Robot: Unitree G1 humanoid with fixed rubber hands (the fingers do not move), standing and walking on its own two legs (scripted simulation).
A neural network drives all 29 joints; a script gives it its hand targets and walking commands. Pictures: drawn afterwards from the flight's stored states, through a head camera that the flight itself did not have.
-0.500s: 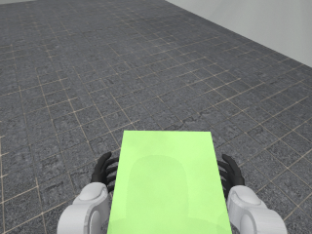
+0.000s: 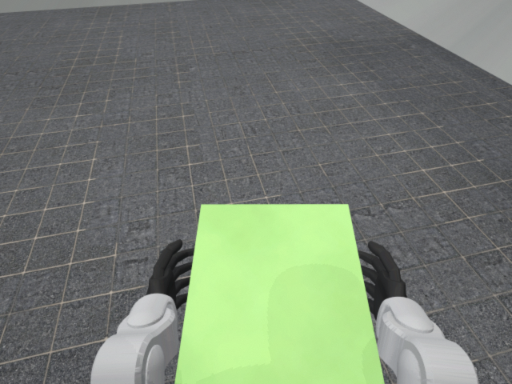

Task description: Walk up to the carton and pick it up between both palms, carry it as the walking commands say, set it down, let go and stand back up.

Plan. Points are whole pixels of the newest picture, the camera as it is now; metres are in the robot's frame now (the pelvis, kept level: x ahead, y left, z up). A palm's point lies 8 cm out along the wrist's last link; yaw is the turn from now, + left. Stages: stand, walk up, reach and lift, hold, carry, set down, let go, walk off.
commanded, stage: carry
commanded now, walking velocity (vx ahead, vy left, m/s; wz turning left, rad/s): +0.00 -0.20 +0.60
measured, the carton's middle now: (273, 310) +0.25 +0.00 +0.03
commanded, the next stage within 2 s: none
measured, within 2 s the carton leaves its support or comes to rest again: neither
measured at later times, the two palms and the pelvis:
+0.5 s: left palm (230, 334) +0.19 +0.05 +0.11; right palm (456, 313) +0.22 -0.23 +0.09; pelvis -0.02 -0.12 +0.01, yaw +8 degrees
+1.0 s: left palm (235, 357) +0.16 +0.04 +0.11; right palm (475, 321) +0.21 -0.24 +0.11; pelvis -0.04 -0.14 +0.01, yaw +10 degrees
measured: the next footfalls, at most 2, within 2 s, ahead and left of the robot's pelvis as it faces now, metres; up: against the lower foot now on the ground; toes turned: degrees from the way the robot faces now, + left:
left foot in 0.02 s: +0.02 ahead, +0.08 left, +0.00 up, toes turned +10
right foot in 0.34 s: +0.06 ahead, -0.22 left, +0.00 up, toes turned -1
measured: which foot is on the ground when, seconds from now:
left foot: up 0.00-0.00, down 0.02-0.36, up 0.38-0.64, down 0.66-1.00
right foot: down 0.00-0.02, up 0.04-0.32, down 0.34-1.00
